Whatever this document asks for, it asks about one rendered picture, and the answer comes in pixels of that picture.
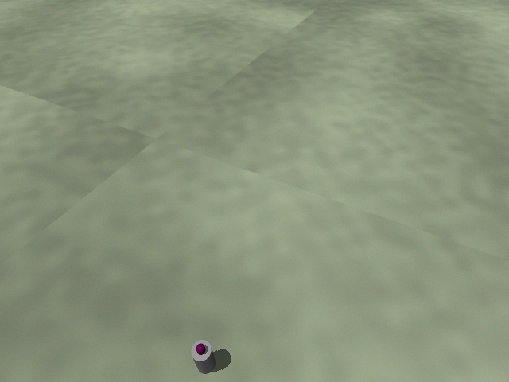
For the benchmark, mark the bottle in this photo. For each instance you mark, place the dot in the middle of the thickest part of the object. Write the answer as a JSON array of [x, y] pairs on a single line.
[[203, 356]]

